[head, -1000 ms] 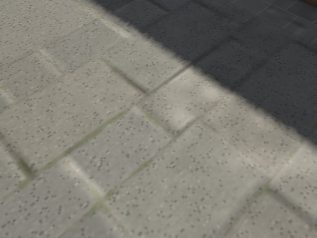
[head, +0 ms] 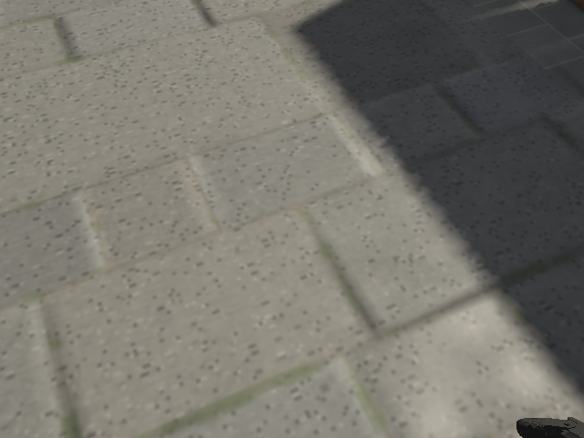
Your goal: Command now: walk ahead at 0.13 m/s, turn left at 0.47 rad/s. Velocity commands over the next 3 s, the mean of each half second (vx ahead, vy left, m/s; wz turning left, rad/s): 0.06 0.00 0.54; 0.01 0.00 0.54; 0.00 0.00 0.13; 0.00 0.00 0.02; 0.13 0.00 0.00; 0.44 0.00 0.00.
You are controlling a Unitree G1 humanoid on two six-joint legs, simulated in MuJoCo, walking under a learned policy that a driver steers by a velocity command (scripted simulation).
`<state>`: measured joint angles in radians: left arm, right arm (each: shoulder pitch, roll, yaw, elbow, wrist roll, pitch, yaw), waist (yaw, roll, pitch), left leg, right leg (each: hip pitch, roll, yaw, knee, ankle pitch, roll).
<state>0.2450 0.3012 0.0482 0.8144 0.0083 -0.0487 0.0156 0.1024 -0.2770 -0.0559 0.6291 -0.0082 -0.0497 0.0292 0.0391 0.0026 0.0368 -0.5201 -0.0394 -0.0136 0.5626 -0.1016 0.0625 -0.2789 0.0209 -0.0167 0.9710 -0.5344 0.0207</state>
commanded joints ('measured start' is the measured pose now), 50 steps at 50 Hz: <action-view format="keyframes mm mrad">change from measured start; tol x16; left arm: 1 34 123 15 -96 -18 -8 -9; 50 -72 94 59 -140 -9 61 18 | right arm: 1 137 -154 -49 -68 8 12 -15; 39 113 -102 -60 -102 30 112 -11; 42 179 -313 -108 -115 -4 92 -33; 50 20 -119 -30 -81 -1 53 -50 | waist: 1 -78 85 -313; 18 -14 161 -160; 21 -36 -321 -103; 24 -83 -125 -89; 39 -45 -189 -116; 42 -59 331 -155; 50 -21 130 -142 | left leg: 1 593 327 -457 -148 433 272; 5 220 200 -339 -244 229 200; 18 196 123 -478 -201 -153 106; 21 -155 -117 -132 311 -507 -49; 26 -134 -32 -93 707 -286 -141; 37 100 47 69 134 -265 -110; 40 376 17 56 -177 14 -19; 42 555 435 -508 -184 520 271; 45 447 296 -296 -208 272 186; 50 373 226 -200 -221 293 162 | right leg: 1 -423 -23 114 392 -19 17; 18 -3 16 80 -495 288 -6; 21 106 -435 549 -707 497 -274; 27 87 -251 153 -657 596 -198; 39 144 -324 21 -510 652 -163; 40 57 -287 -37 -415 559 -96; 42 -423 -52 -72 82 -146 62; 50 -276 -74 49 118 209 69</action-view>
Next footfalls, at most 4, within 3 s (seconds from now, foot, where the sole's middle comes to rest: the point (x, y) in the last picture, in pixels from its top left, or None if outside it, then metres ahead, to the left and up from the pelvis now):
0.38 right None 0.14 -0.14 -0.76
0.80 left None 0.02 0.11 -0.76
1.22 right None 0.15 -0.09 -0.76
2.50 left None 0.05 0.15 -0.76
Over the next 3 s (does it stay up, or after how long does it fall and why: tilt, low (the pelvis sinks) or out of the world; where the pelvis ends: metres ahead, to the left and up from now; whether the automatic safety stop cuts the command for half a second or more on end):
stays up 0.29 0.15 -0.01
